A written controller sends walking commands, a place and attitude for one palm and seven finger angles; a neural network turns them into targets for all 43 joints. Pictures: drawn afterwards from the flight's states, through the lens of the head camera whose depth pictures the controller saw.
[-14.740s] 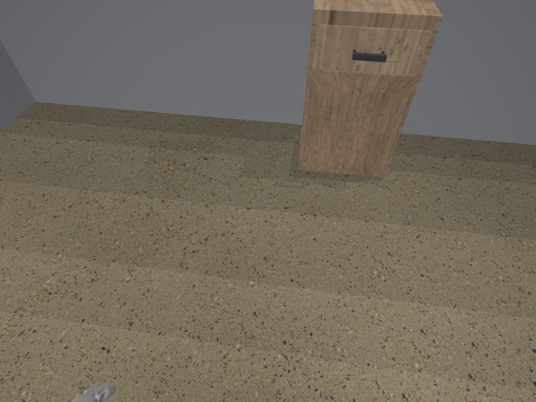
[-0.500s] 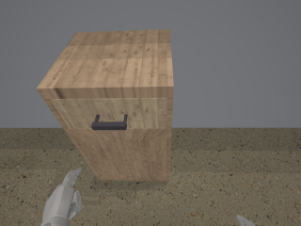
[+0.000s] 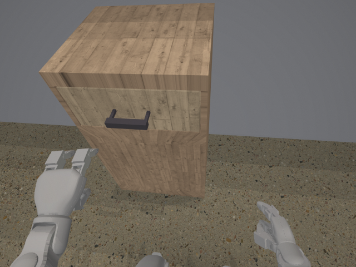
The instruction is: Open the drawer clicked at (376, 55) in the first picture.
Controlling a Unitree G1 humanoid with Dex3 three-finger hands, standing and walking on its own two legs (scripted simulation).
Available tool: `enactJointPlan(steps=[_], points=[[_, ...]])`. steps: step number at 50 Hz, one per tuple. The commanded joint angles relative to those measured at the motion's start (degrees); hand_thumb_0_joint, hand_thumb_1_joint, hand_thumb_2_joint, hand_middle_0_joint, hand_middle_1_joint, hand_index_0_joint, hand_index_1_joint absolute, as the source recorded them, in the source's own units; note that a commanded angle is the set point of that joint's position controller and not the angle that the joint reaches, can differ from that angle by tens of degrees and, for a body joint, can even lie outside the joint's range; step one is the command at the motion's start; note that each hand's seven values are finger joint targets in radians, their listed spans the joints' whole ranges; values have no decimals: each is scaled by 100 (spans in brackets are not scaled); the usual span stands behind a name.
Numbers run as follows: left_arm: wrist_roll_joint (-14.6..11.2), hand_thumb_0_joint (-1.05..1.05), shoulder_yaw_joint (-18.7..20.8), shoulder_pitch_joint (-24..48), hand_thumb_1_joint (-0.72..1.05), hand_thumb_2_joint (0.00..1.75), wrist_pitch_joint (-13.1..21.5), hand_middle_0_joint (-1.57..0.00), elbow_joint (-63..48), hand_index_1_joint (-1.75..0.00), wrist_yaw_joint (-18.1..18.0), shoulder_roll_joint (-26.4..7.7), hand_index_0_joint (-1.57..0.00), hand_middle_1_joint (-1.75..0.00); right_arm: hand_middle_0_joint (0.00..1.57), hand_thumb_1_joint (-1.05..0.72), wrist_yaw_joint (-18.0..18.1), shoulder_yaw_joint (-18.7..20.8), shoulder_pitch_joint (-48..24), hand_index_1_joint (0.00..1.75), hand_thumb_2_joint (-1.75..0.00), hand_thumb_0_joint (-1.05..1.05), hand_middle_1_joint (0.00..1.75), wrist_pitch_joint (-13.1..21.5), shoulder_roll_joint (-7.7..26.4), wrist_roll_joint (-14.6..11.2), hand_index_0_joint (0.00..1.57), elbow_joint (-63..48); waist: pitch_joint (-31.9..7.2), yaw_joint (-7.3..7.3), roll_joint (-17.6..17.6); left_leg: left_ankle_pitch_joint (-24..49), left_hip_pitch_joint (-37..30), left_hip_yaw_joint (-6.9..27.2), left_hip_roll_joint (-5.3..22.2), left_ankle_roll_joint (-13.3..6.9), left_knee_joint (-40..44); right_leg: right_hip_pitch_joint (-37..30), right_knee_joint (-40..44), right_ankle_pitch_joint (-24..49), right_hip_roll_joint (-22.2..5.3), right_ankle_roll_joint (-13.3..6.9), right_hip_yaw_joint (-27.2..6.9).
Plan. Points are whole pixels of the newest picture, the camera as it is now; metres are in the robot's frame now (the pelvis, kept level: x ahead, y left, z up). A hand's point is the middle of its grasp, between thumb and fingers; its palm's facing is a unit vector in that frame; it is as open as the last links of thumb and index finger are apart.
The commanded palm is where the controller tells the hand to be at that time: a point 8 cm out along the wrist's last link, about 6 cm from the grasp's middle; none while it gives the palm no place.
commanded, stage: raise the hand with hooked fingers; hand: left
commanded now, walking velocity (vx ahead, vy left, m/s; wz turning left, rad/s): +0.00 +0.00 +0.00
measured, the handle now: (128, 118) +0.53 +0.24 -0.02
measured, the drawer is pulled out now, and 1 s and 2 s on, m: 0.00 0.00 0.00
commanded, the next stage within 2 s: move the hooked fingers above the handle in 1.20 s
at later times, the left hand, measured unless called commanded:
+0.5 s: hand (73, 152) +0.32 +0.27 +0.09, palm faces +0.11 -0.10 -0.99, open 13.1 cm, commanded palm +0.29 +0.27 +0.15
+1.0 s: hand (68, 133) +0.35 +0.28 +0.13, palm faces -0.02 -0.10 -0.99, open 13.8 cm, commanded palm +0.32 +0.29 +0.19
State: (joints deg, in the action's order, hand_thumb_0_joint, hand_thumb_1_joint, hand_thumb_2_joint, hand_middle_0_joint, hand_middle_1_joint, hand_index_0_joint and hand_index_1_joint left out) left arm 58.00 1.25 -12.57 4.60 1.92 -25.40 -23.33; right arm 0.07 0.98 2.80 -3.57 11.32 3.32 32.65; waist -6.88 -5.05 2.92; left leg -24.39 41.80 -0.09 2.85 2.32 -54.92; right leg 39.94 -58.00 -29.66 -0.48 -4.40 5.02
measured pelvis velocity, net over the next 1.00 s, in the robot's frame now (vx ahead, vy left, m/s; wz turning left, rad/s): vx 0.02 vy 0.07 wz -0.08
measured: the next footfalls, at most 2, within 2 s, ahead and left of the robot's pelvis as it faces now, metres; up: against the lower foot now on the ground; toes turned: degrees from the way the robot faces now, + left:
none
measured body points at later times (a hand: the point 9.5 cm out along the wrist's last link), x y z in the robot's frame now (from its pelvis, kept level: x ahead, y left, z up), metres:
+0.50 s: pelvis +0.02 +0.05 +0.04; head +0.04 +0.02 +0.49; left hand +0.31 +0.28 +0.14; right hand +0.19 -0.21 -0.07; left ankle +0.03 +0.17 -0.68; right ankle -0.01 -0.07 -0.68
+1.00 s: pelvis +0.02 +0.07 +0.06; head +0.04 +0.04 +0.51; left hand +0.34 +0.28 +0.18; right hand +0.18 -0.17 -0.06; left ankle +0.03 +0.17 -0.68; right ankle -0.01 -0.07 -0.68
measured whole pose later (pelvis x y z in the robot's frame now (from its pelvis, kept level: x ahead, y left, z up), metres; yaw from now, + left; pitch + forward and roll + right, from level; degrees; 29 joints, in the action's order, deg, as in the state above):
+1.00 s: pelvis +0.02 +0.07 +0.06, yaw -5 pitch +2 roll +0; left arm 53.6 -4.5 4.7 -4.4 4.2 -1.9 -26.2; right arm 1.1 0.0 9.6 -7.1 13.5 -0.1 34.8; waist -1.1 -3.9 3.8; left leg -15.8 17.2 0.9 -2.2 -1.6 -30.7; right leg 15.6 -30.4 -17.2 -1.8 1.5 -1.2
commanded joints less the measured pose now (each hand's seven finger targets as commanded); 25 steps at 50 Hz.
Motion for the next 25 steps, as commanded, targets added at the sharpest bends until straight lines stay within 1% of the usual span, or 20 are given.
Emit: enactJointPlan(steps=[1, 2, 3, 4, 5, 6, 7, 8, 9, 10, 12, 13, 14, 15, 16, 17, 18, 21, 24, 25], points=[[-438, 0, 530, -514, 6, 54, -948, -26, -760, -84, 564, -1072, -26, -84, 20, -90, 175, 131, -398, 30, -90, 0, 30, 46, 757, -211, 20, -993, -1396, -17, -1093, 1417, -725, -178, -611, -407, 1073, -2429, 1859, 3558, -183, 515, -1464], [-479, 0, 511, -573, 4, 53, -994, -26, -863, -86, 736, -1118, -26, -86, 20, -90, 194, 87, -435, 30, -90, 0, 30, 48, 757, -216, 20, -988, -1294, -21, -1130, 1435, -773, -177, -608, -407, 1184, -2573, 1844, 3780, -203, 542, -1409], [-488, 0, 623, -724, 1, 52, -979, -26, -903, -87, 842, -1180, -26, -87, 20, -90, 212, 53, -458, 30, -90, 0, 30, 71, 767, -197, 20, -986, -1298, -63, -1197, 1449, -812, -191, -596, -413, 1235, -2672, 1826, 3928, -203, 539, -1393], [-465, 0, 532, -648, -1, 51, -874, -27, -1187, -88, 934, -1131, -27, -88, 20, -90, 219, 23, -398, 30, -90, 0, 30, 93, 743, -161, 20, -951, -1293, -48, -1179, 1490, -877, -160, -601, -421, 1311, -2743, 1822, 4109, -240, 561, -1341], [-436, 0, 530, -613, -3, 50, -744, -27, -1301, -90, 983, -1113, -27, -90, 20, -90, 236, 33, -374, 30, -90, 0, 30, 120, 730, -134, 20, -912, -1139, -43, -1119, 1451, -924, -146, -601, -429, 1405, -2647, 1868, 3896, -204, 530, -1229], [-403, 0, 436, -366, -6, 49, -568, -27, -1513, -92, 992, -1017, -27, -92, 20, -90, 253, 47, -369, 30, -90, 0, 30, 159, 721, -106, 20, -880, -1009, -6, -972, 1395, -1011, -101, -601, -448, 1467, -2463, 1960, 3552, -172, 493, -1183], [-373, 0, 498, -80, -8, 48, -371, -27, -1625, -93, 929, -1068, -27, -93, 20, -90, 275, 68, -323, 30, -90, 0, 30, 217, 704, -76, 20, -848, -835, 48, -845, 1335, -1106, -63, -591, -463, 1503, -2255, 2055, 3151, -141, 460, -1132], [-317, 0, 677, 218, -10, 47, -174, -27, -1795, -94, 791, -1223, -27, -94, 20, -90, 292, 87, -302, 30, -90, 0, 30, 269, 697, -50, 20, -842, -836, 47, -732, 1299, -1170, -47, -592, -476, 1512, -2156, 2127, 2713, -105, 414, -1137], [-243, 0, 801, 260, -13, 46, -13, -27, -1792, -96, 617, -1278, -27, -96, 20, -90, 301, 121, -248, 30, -90, 0, 30, 318, 668, -16, 20, -825, -820, 15, -502, 1297, -1284, -27, -609, -473, 1510, -2004, 2147, 2460, -92, 372, -1121], [-184, 0, 905, 216, -15, 45, 100, -27, -1717, -98, 434, -1261, -27, -98, 20, -90, 297, 170, -164, 30, -90, 0, 30, 355, 649, 3, 20, -773, -956, 16, -420, 1407, -1409, -32, -623, -479, 1463, -1966, 2096, 2505, -69, 347, -1029], [-89, 0, 1046, 261, -20, 43, 177, -28, -1700, -100, 90, -1239, -28, -100, 20, -90, 250, 277, -27, 30, -90, 0, 30, 360, 683, 22, 20, -715, -1278, 37, -176, 1775, -1656, -63, -638, -459, 1377, -1900, 1924, 2954, -14, 285, -903], [-64, 0, 1153, 318, -22, 42, 85, -28, -1589, -102, -55, -1300, -28, -102, 20, -90, 231, 315, -40, 30, -90, 0, 30, 346, 698, 3, 20, -710, -1295, 49, -256, 1818, -1645, -61, -643, -449, 1350, -1867, 1907, 2952, 12, 273, -854], [-58, 0, 1047, 398, -24, 41, -32, -28, -1445, -103, -144, -1156, -28, -103, 20, -90, 207, 356, 11, 30, -90, 0, 30, 322, 714, -36, 20, -664, -1338, 87, -156, 1835, -1684, -90, -638, -430, 1375, -1854, 1877, 2964, 23, 270, -780], [-84, 0, 921, 489, -27, 40, -192, -28, -1288, -105, -174, -1024, -28, -105, 20, -90, 186, 389, 11, 30, -90, 0, 30, 297, 732, -86, 20, -653, -1212, 138, -191, 1836, -1721, -117, -626, -424, 1402, -1774, 1909, 2947, 50, 270, -711], [-107, 0, 788, 677, -29, 39, -356, -29, -1252, -107, -163, -954, -29, -107, 20, -90, 160, 413, 1, 30, -90, 0, 30, 277, 774, -125, 20, -640, -1198, 169, -55, 1868, -1797, -146, -613, -410, 1458, -1758, 1925, 2887, 72, 263, -645], [-140, 0, 644, 790, -31, 38, -543, -29, -1194, -108, -109, -897, -29, -108, 20, -90, 147, 429, -25, 30, -90, 0, 30, 259, 800, -160, 20, -633, -1210, 176, -58, 1961, -1917, -162, -591, -420, 1510, -1792, 1956, 2929, 84, 265, -577], [-172, 0, 494, 974, -34, 37, -736, -29, -1215, -110, -7, -831, -29, -110, 20, -90, 138, 426, -109, 30, -90, 0, 30, 237, 823, -207, 20, -659, -1253, 196, -32, 2019, -2018, -136, -575, -413, 1596, -1836, 1987, 2818, 108, 255, -534], [-259, 0, -11, 1410, -41, 34, -1172, -29, -1265, -114, 453, -765, -29, -114, 20, -90, 189, 365, -227, 30, -90, 0, 30, 197, 861, -299, 20, -705, -1069, 198, -181, 2095, -2310, -74, -518, -444, 1896, -1973, 2179, 2623, 112, 273, -449], [-226, 0, -183, 1842, -48, 31, -1372, -30, -1275, -118, 935, -859, -30, -118, 20, -90, 242, 272, -305, 30, -90, 0, 30, 123, 853, -311, 20, -731, -838, 196, -277, 2194, -2570, 1, -451, -454, 2142, -2015, 2323, 2427, 119, 275, -367], [-184, 0, -129, 2023, -50, 30, -1379, -30, -1255, -120, 1061, -975, -30, -120, 20, -90, 258, 233, -282, 30, -90, 0, 30, 89, 852, -303, 20, -734, -740, 183, -315, 2221, -2616, 38, -425, -448, 2230, -2033, 2364, 2341, 129, 263, -331]])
